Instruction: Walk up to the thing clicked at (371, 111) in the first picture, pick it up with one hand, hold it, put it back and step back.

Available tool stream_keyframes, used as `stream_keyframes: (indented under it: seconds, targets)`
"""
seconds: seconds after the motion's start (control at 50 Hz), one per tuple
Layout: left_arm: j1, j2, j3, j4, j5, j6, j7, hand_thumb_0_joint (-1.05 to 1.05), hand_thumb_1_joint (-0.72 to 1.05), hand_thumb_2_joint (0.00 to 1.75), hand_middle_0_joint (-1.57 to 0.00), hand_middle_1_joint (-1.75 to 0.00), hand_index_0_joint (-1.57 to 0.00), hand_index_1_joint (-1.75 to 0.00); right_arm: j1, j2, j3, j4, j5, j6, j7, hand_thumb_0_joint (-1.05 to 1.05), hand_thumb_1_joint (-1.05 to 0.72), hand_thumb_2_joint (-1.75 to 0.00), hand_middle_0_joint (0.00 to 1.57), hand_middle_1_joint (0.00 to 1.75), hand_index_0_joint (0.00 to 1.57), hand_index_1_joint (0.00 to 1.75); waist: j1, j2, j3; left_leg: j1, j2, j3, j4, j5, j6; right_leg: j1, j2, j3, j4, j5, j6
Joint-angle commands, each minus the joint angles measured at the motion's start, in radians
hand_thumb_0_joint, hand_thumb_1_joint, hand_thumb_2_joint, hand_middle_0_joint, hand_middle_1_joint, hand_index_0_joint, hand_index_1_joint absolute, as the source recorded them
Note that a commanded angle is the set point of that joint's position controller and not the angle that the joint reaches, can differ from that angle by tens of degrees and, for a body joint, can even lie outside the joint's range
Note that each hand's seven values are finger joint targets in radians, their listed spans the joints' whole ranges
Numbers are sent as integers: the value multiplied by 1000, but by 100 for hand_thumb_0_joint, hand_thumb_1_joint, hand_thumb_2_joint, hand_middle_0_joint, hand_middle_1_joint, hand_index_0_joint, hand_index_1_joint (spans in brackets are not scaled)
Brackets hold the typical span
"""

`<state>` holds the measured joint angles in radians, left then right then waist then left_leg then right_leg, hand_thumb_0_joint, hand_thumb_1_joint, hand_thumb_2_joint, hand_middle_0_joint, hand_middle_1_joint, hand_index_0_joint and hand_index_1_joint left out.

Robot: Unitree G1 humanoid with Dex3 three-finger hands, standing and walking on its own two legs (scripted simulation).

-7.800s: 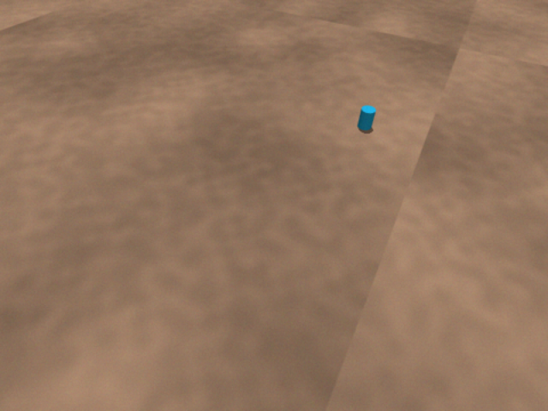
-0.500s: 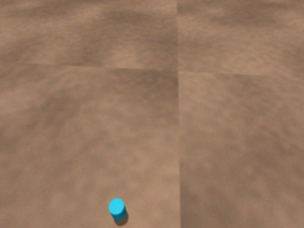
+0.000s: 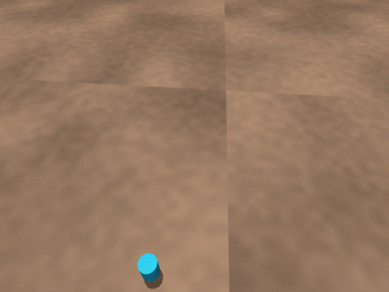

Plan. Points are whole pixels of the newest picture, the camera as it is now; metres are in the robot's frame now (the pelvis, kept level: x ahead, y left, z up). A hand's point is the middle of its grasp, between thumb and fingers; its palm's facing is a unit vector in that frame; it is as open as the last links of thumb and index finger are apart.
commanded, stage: stand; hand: left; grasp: from the side
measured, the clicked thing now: (149, 267) +0.40 +0.21 -0.72
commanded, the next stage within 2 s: go down in 0.30 s
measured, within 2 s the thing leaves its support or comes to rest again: neither
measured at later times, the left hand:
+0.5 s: hand out of the picture +0.11 +0.25 -0.16, palm faces +0.04 -0.94 -0.34, open 7.8 cm
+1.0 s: hand out of the picture +0.15 +0.27 -0.18, palm faces +0.03 -0.94 -0.35, open 16.3 cm
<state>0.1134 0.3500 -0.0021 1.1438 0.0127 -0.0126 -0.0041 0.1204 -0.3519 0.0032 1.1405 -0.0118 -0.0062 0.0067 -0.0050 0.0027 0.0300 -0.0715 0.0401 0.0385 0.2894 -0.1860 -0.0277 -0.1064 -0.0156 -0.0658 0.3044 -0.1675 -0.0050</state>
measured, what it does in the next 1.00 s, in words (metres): stands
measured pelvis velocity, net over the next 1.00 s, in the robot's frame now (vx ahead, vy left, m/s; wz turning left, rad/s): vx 0.00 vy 0.02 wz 0.00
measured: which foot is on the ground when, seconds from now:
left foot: down 0.00-1.00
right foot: down 0.00-1.00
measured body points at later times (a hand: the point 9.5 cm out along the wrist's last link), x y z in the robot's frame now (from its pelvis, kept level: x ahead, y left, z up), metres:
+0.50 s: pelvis +0.00 +0.00 +0.00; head +0.03 +0.00 +0.44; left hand +0.11 +0.30 -0.13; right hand +0.09 -0.29 -0.13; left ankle -0.02 +0.13 -0.75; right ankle +0.00 -0.11 -0.75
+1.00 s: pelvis +0.00 +0.02 -0.05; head +0.06 +0.03 +0.40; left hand +0.15 +0.32 -0.16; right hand +0.13 -0.24 -0.15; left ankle -0.02 +0.13 -0.75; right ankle +0.00 -0.11 -0.75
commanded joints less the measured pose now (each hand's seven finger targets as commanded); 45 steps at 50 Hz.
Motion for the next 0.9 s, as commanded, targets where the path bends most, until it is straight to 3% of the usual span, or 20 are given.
stream_keyframes:
  seconds: [0.0, 0.26, 0.36, 0.38, 0.4, 0.42, 0.44, 0.46, 0.48, 0.5, 0.52, 0.54, 0.58, 0.64, 0.68, 0.7, 0.74, 0.8, 0.86, 0.88]
  targets:
    - [-44, 218, 38, -67, -6, -21, 13, 0, 90, 90, -20, -30, -20, -30, -38, -209, -36, -59, -1, -23, -14, 0, -90, -90, 20, 30, 20, 30, 4, 12, -45, -30, 110, -87, -44, 129, 34, 16, -132, 120, -50, 134, -13]
    - [-41, 216, 38, -65, -4, -19, 14, 0, 90, 90, -20, -30, -20, -30, -38, -212, -38, -57, -1, -25, -16, 0, -90, -90, 20, 30, 20, 30, 6, 16, -53, -13, 113, -87, -51, 138, 35, 16, -132, 116, -40, 147, -13]
    - [-42, 220, 41, -64, -4, -22, 15, 0, 90, 90, -20, -30, -20, -30, -34, -210, -39, -62, -1, -26, -16, 0, -90, -90, 20, 30, 20, 30, 3, -5, -71, 4, 114, -84, -41, 195, 39, 39, -136, 114, -28, 213, -15]
    - [-38, 216, 38, -62, -6, -23, 13, 0, 82, 82, -12, -22, -12, -22, -39, -211, -37, -60, 0, -26, -16, 0, -95, -93, 21, 30, 20, 30, 7, 6, -54, 3, 116, -86, -45, 199, 39, 27, -135, 115, -34, 213, -13]
    - [-388, 64, 58, -413, -52, -112, 29, 0, 74, 90, -17, -30, -14, -30, -13, -48, -5, -338, 68, -71, -38, 0, -102, -93, 20, 30, 20, 30, -113, 35, 52, -138, -42, 24, 36, 44, 40, -185, 1, 42, 21, 101, -2]
    - [-455, 88, 62, -322, -48, -92, 33, 0, 66, 82, -9, -34, -6, -31, 46, -66, -4, -277, 71, -67, -47, 0, -103, -93, 20, 30, 20, 30, -82, -21, -12, -136, -44, 16, 53, 36, 47, -133, -2, 34, 29, 75, 1]
    - [-261, 198, 126, -146, -24, -52, 34, 0, 58, 74, -2, -40, -4, -36, 82, -106, -27, -282, 75, -56, -57, 0, -105, -94, 20, 30, 20, 30, -49, -50, 14, -162, -41, 15, 65, 33, 45, -140, 7, 21, 37, 44, -4]
    - [-249, 209, 142, -115, -3, -39, 19, 0, 50, 66, -2, -44, -5, -40, 94, -102, -42, -303, 65, -52, -55, 0, -104, -93, 20, 30, 20, 30, -42, -52, -32, -187, -47, 12, 111, 33, 47, -158, 4, 23, 64, 35, -6]
    - [-328, 240, 158, -145, 13, -37, 6, 0, 42, 63, -1, -51, -4, -47, 96, -103, -50, -333, 61, -57, -57, 0, -103, -93, 20, 30, 20, 30, -36, -47, -65, -206, -45, 7, 142, 40, 47, -169, 5, 22, 101, 45, -8]
    - [-302, 274, 196, -137, 41, -44, -2, 0, 34, 60, 0, -48, -3, -45, 107, -103, -69, -356, 45, -64, -57, 0, -102, -93, 20, 30, 20, 30, -14, -37, -151, -214, -46, 4, 174, 65, 43, -148, 1, 26, 142, 75, -8]
    - [-182, 263, 216, -97, 67, -31, -8, 0, 35, 68, -8, -56, -11, -53, 137, -96, -81, -367, 35, -64, -54, 0, -102, -93, 20, 30, 20, 30, 5, -20, -208, -244, -56, 6, 204, 100, 40, -128, -5, 30, 172, 110, -9]
    - [-101, 218, 209, -110, 78, -16, -16, 0, 27, 60, -2, -48, -3, -45, 150, -85, -84, -397, 33, -65, -48, 0, -95, -91, 20, 30, 20, 30, 24, 1, -242, -259, -63, 6, 224, 119, 37, -115, -7, 33, 194, 127, -12]
    - [-77, 231, 234, -200, 87, 12, -9, 0, 11, 44, -1, -34, -3, -32, 140, -80, -88, -451, 39, -69, -48, 0, -94, -91, 20, 30, 20, 30, 41, 46, -282, -247, -68, 8, 223, 161, 30, -95, -4, 34, 203, 157, -16]
    - [-70, 176, 214, -266, 88, 83, -4, 0, -6, 36, -4, -31, -5, -29, 126, -73, -90, -501, 44, -72, -46, 0, -91, -90, 20, 30, 20, 30, 5, 27, -255, -254, -56, -2, 243, 188, 28, -144, 8, 21, 218, 168, -16]
    - [-126, 205, 224, -353, 89, 110, 3, 0, -18, 29, -4, -23, -4, -23, 108, -68, -86, -538, 45, -77, -44, 0, -90, -90, 20, 30, 20, 30, 2, 20, -223, -299, -47, -10, 273, 138, 29, -209, 14, 15, 241, 107, -17]
    - [-98, 192, 230, -367, 86, 121, 6, 0, -24, 21, -4, -15, -3, -15, 109, -61, -85, -552, 43, -81, -44, 0, -86, -89, 20, 30, 20, 30, 7, 18, -231, -310, -48, -9, 286, 116, 28, -218, 14, 14, 255, 81, -17]
    - [-70, 161, 218, -420, 73, 137, 5, 0, -33, 22, -5, -20, -5, -19, 123, -59, -84, -567, 44, -92, -44, 0, -86, -89, 20, 30, 20, 30, -7, 27, -236, -323, -40, -11, 309, 85, 27, -263, 19, 11, 283, 45, -18]
    - [-52, 165, 233, -465, 65, 148, 5, 0, -44, 21, -6, -23, -7, -23, 131, -55, -84, -568, 39, -110, -46, 0, -85, -88, 20, 30, 20, 30, -12, 9, -229, -388, -38, -17, 366, 51, 29, -308, 15, 11, 331, 17, -13]
    - [-4, 161, 239, -543, 66, 156, -4, 0, -53, 22, -7, -26, -8, -26, 146, -53, -87, -587, 36, -129, -50, 0, -86, -89, 20, 30, 20, 30, -23, 38, -276, -408, -32, -28, 425, 75, 25, -354, 15, 11, 399, 38, -13]
    - [-21, 164, 232, -625, 66, 154, -6, 0, -53, 20, -7, -24, -7, -24, 139, -55, -91, -605, 37, -137, -51, 0, -84, -88, 20, 30, 20, 30, -19, 59, -294, -409, -29, -32, 435, 87, 22, -370, 15, 9, 418, 42, -15]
